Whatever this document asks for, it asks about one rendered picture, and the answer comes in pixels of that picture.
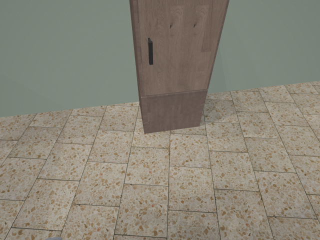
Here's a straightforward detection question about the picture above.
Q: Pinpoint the handle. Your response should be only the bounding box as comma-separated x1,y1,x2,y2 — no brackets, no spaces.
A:
148,38,153,65

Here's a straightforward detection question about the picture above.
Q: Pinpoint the cupboard door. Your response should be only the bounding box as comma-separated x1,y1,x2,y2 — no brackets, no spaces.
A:
137,0,227,96

